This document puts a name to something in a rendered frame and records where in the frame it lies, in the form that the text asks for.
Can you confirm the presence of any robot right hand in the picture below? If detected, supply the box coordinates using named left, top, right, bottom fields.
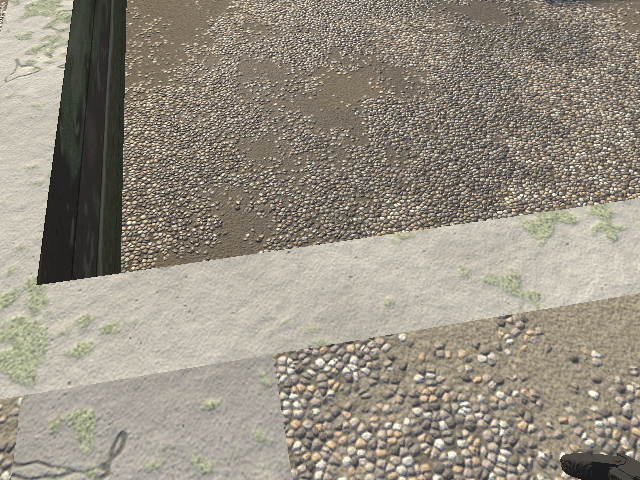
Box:
left=560, top=453, right=640, bottom=480

